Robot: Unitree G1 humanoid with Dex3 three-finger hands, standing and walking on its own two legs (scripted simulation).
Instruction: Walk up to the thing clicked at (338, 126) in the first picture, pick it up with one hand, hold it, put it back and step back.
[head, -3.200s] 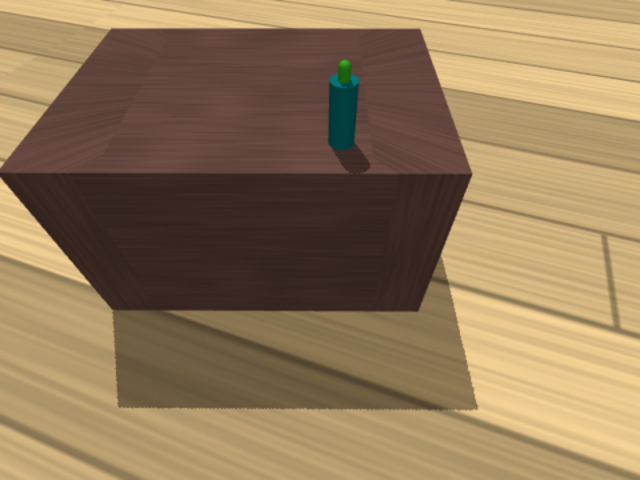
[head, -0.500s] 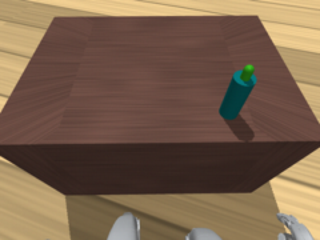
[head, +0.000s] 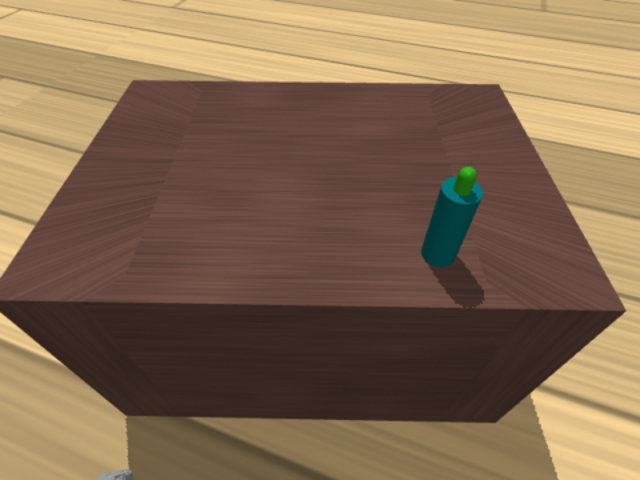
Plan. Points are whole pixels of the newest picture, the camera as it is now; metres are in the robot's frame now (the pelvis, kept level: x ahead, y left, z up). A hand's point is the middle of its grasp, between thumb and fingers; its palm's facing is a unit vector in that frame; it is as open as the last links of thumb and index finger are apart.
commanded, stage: walk up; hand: right
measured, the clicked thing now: (452, 216) +0.51 -0.21 -0.01
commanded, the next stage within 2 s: stand in 0.92 s
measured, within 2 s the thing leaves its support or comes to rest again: neither
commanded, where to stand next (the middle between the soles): +0.08 +0.00 m, yaw -1 degrees
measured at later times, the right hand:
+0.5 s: hand out of the picture +0.11 -0.24 -0.13, palm faces -0.07 +0.93 -0.36, open 7.3 cm
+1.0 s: hand out of the picture +0.12 -0.23 -0.13, palm faces -0.08 +0.93 -0.35, open 7.3 cm
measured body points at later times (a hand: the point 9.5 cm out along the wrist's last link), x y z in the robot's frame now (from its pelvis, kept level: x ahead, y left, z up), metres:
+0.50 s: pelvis +0.02 +0.01 +0.02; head +0.02 +0.02 +0.47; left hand +0.11 +0.32 -0.11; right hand +0.12 -0.29 -0.11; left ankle +0.03 +0.14 -0.73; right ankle +0.01 -0.11 -0.73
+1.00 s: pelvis +0.03 +0.01 +0.02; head +0.04 +0.02 +0.47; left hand +0.09 +0.32 -0.11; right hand +0.12 -0.28 -0.11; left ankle +0.03 +0.14 -0.73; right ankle +0.01 -0.11 -0.73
